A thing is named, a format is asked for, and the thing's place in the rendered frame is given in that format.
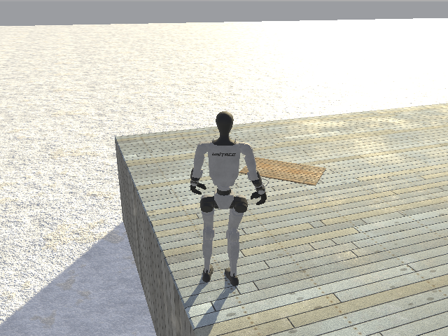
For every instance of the humanoid robot head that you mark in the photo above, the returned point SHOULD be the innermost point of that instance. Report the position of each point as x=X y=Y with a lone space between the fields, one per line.
x=224 y=121

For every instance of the robot right hand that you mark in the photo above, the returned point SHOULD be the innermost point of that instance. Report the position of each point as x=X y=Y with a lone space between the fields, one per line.
x=256 y=195

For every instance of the right robot upper arm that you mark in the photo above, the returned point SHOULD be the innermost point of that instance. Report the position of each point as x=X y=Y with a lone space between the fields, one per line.
x=246 y=149

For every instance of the robot left hand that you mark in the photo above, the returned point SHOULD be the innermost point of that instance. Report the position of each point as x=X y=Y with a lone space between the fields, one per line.
x=194 y=190

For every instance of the left robot upper arm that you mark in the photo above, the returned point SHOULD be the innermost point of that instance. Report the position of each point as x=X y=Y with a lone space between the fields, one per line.
x=202 y=148

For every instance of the right robot forearm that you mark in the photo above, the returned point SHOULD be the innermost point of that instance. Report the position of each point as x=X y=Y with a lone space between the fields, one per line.
x=259 y=185

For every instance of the robot torso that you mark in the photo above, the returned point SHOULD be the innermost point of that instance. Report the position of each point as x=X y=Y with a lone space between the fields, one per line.
x=224 y=170

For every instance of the left robot forearm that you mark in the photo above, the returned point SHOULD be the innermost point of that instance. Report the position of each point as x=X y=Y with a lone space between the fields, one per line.
x=194 y=181

